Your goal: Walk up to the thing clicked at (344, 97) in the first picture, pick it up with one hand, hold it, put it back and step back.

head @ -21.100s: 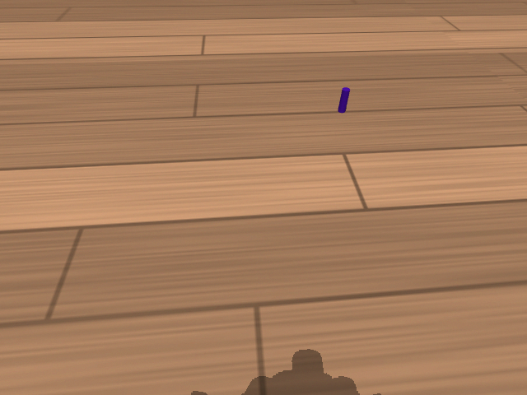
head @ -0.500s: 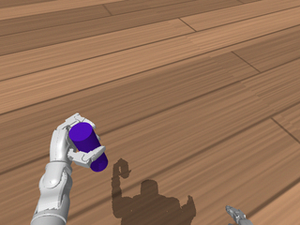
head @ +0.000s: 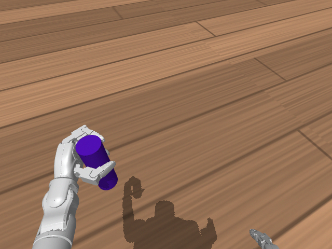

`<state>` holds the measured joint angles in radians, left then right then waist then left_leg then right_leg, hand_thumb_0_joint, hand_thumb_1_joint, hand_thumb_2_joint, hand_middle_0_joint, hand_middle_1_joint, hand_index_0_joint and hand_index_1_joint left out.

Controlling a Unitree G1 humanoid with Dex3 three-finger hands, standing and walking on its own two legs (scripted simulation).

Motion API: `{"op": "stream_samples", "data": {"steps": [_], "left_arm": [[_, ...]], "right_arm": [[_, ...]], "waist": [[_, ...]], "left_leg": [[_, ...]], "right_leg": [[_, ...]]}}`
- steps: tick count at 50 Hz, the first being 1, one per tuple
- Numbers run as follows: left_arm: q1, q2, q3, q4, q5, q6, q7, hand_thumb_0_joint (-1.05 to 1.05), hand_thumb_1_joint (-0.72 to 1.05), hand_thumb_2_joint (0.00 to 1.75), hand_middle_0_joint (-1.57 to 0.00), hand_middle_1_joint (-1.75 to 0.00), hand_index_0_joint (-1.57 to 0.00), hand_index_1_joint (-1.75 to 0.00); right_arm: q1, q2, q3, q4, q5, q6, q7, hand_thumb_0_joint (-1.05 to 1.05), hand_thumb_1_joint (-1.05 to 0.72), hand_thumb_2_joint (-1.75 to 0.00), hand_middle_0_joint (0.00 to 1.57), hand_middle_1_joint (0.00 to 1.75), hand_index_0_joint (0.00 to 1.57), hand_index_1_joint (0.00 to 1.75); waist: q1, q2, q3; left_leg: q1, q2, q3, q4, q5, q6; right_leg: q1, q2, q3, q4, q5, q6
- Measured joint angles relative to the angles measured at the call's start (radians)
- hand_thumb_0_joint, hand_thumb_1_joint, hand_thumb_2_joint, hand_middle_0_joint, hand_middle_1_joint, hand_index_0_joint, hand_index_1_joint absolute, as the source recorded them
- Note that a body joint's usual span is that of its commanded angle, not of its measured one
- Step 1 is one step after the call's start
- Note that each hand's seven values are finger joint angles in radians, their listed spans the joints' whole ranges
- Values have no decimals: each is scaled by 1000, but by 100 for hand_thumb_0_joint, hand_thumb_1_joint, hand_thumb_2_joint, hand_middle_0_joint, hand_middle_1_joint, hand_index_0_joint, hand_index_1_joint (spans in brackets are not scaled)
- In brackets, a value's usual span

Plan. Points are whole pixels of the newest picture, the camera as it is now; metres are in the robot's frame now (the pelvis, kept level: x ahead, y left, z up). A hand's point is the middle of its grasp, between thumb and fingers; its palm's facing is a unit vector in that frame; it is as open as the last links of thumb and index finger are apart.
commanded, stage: hold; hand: left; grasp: from the side
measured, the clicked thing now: (99, 165) +0.32 +0.17 +0.03
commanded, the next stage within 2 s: crouch in 0.16 s
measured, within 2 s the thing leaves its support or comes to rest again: neither
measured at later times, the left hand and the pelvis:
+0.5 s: hand (98, 162) +0.33 +0.17 +0.02, palm faces +0.09 -1.00 +0.03, open 8.7 cm; pelvis +0.00 +0.00 -0.01, yaw +0 degrees
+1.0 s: hand (113, 183) +0.38 +0.18 -0.22, palm faces +0.08 -1.00 +0.00, open 8.7 cm; pelvis -0.03 +0.00 -0.20, yaw -2 degrees
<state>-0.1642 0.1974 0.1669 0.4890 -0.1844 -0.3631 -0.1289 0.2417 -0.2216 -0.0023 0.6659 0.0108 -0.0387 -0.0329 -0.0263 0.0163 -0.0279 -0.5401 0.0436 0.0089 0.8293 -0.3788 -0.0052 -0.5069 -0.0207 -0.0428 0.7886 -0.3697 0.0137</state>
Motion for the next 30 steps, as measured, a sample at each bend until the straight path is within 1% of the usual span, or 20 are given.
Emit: {"op": "stream_samples", "data": {"steps": [4, 14, 18, 22, 26, 30], "left_arm": [[9, -6, 1, -5, -9, -1, 2, 1, -35, 110, -89, -124, -87, -124], [25, -6, -13, -29, -1, -6, 7, 1, -36, 110, -89, -124, -87, -123], [13, -5, -11, -2, 3, -9, 12, 1, -35, 109, -89, -123, -88, -122], [-7, -9, 1, 42, 4, -21, 16, 1, -35, 108, -90, -122, -88, -121], [-30, -17, 16, 96, 12, -61, 23, 1, -35, 108, -90, -122, -88, -121], [-71, -11, 35, 171, 21, -132, 15, 1, -35, 108, -90, -122, -88, -121]], "right_arm": [[3, 0, 1, 2, 1, -3, -2, 1, -92, -90, 20, 30, 20, 30], [-3, 1, 2, 1, 1, -12, -2, 1, -92, -90, 20, 30, 20, 30], [-6, 3, 3, 5, 0, -13, 0, 1, -91, -90, 20, 30, 20, 30], [-16, 5, 0, 0, -5, -15, 8, 1, -89, -90, 20, 30, 20, 30], [-25, 4, -6, -3, -13, -22, 21, 1, -88, -90, 20, 30, 20, 30], [-35, -1, -10, 2, -23, -33, 33, 1, -88, -90, 20, 30, 20, 30]], "waist": [[1, 0, -2], [4, -2, 1], [2, -1, -8], [-3, -6, -8], [-7, -16, -2], [-17, -28, -8]], "left_leg": [[3, -1, 0, -2, 2, 1], [3, -2, 1, 1, -1, 3], [-4, -3, -1, 7, -4, 4], [-39, -3, -2, 27, -8, 4], [-104, -3, -3, 71, -18, 4], [-220, -4, -9, 158, -44, 4]], "right_leg": [[4, -1, 0, -4, 2, 1], [4, -2, 2, -2, 1, 3], [-1, -3, 0, 3, -2, 4], [-37, -3, 0, 24, -7, 3], [-103, -4, 0, 71, -19, 2], [-219, -7, -2, 162, -48, 1]]}}
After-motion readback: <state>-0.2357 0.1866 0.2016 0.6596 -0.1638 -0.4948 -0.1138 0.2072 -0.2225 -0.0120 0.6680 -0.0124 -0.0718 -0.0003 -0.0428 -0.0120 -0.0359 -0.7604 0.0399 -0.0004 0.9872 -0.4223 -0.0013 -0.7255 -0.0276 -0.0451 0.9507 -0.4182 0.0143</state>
